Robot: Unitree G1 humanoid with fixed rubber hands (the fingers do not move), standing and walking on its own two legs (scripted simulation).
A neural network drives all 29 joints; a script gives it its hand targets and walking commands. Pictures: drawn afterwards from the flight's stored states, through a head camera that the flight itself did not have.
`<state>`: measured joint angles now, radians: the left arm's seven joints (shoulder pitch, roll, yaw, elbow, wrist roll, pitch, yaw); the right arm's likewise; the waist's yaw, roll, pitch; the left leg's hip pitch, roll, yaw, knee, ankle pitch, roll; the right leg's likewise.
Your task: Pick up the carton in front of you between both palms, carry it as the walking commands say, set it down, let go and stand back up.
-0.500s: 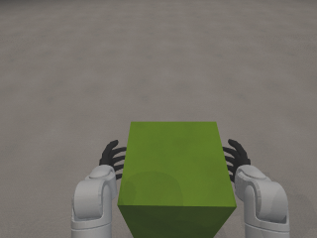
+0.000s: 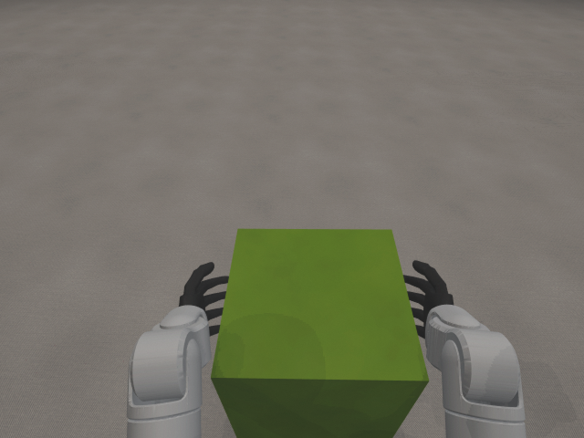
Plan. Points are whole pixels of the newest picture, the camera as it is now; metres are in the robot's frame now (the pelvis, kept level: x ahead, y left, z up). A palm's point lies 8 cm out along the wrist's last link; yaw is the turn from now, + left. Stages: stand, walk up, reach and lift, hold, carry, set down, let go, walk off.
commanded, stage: carry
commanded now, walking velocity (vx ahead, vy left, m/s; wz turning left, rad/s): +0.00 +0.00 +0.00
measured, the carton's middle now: (313, 341) +0.28 +0.01 +0.01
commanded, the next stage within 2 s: hold in 1.86 s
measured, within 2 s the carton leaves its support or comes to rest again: neither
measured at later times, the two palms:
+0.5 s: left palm (222, 277) +0.33 +0.13 +0.09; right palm (442, 287) +0.32 -0.16 +0.09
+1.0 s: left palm (220, 316) +0.28 +0.13 +0.07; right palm (449, 326) +0.28 -0.17 +0.07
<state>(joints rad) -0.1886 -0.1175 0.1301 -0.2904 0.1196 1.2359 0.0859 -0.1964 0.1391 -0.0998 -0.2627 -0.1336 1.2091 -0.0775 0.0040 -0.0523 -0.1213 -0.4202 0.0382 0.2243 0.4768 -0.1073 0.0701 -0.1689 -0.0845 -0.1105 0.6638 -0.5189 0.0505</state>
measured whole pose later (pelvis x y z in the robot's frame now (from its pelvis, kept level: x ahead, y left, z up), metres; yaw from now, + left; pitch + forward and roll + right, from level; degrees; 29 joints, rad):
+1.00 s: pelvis +0.02 -0.01 +0.00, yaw -1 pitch +1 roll +0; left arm -0.11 -0.13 0.09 -0.14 0.17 1.06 0.06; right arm -0.11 0.13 -0.09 -0.13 -0.17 1.05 -0.05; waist 0.00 -0.01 -0.13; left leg -0.38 0.09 0.20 0.53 -0.17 0.03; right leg -0.16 -0.05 -0.15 0.54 -0.39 0.00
